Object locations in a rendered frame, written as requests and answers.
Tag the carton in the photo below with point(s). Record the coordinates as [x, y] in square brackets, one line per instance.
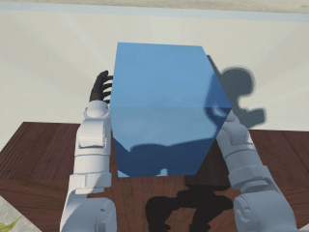
[166, 107]

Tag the left robot hand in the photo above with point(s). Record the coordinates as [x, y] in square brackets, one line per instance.
[97, 93]

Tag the pedestal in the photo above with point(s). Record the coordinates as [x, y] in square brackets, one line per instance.
[36, 164]

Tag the right robot upper arm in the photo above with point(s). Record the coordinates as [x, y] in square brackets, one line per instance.
[263, 211]

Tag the left robot forearm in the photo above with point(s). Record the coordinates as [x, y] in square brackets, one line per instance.
[92, 151]

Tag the right robot forearm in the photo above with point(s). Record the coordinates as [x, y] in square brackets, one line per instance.
[246, 171]

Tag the left robot upper arm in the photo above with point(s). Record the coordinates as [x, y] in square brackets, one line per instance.
[96, 214]

